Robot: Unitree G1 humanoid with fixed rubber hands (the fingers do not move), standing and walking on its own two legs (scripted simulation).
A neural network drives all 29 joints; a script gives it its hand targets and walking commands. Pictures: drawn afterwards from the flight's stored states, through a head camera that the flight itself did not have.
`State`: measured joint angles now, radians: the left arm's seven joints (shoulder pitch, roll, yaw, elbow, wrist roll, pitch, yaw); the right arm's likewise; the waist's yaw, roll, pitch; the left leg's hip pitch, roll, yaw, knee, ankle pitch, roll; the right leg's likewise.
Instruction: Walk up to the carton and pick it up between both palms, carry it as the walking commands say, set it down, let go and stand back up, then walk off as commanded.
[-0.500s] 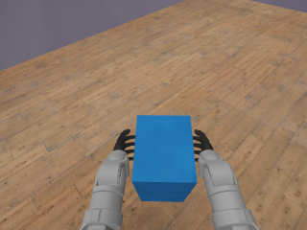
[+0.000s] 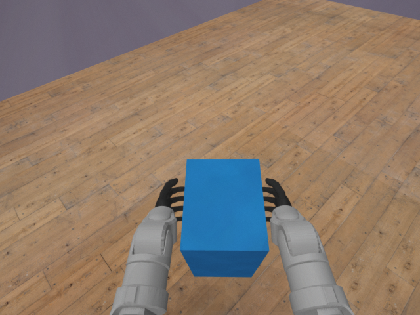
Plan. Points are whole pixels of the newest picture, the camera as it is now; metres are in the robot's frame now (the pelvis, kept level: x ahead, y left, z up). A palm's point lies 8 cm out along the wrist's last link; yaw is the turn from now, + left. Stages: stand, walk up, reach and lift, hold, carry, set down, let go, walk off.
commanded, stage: carry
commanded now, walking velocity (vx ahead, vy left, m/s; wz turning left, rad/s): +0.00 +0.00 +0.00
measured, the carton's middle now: (222, 224) +0.31 +0.00 -0.04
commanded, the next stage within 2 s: hold in 0.24 s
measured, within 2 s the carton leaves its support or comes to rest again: neither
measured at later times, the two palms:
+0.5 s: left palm (161, 213) +0.29 +0.12 +0.05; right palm (285, 214) +0.28 -0.12 +0.05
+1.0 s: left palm (157, 226) +0.27 +0.12 +0.05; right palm (283, 230) +0.26 -0.11 +0.04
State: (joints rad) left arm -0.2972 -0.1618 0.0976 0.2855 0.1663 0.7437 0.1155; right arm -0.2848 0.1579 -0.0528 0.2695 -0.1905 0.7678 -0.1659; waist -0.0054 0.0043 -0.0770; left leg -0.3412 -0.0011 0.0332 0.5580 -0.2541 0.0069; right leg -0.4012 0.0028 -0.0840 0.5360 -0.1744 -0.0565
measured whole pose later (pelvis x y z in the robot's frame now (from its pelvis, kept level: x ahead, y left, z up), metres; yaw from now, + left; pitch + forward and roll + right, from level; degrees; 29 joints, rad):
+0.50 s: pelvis -0.01 +0.00 +0.00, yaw +0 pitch -7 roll +0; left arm -0.39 -0.19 0.20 0.45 0.22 0.69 0.05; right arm -0.34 0.17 -0.15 0.36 -0.23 0.75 -0.15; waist 0.01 0.02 -0.01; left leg -0.18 0.00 0.03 0.59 -0.28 0.01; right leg -0.24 0.01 -0.08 0.56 -0.20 -0.05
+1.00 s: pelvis -0.05 +0.01 -0.01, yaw +1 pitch -13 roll +0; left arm -0.51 -0.23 0.31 0.58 0.31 0.64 0.10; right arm -0.44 0.21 -0.32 0.50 -0.26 0.67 -0.13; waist -0.01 0.00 0.10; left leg -0.14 -0.02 0.03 0.61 -0.24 0.03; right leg -0.19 0.00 -0.05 0.57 -0.16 -0.04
